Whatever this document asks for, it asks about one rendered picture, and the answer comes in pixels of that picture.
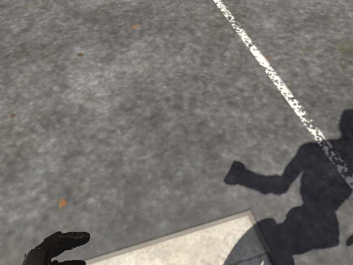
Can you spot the left robot hand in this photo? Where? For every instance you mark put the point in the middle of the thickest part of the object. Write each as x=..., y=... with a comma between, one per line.
x=53, y=246

